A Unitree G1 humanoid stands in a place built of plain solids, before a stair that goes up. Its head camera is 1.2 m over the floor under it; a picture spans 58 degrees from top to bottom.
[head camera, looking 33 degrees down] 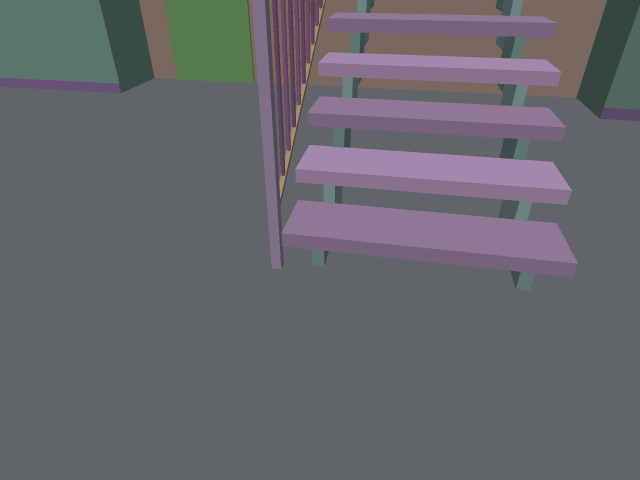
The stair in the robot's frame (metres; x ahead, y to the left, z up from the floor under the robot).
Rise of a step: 0.18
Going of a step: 0.28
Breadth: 1.22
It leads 11 degrees to the right of straight ahead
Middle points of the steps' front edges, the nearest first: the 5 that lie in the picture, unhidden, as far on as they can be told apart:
1.51 -0.43 0.18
1.78 -0.48 0.37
2.06 -0.53 0.55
2.34 -0.59 0.74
2.62 -0.64 0.92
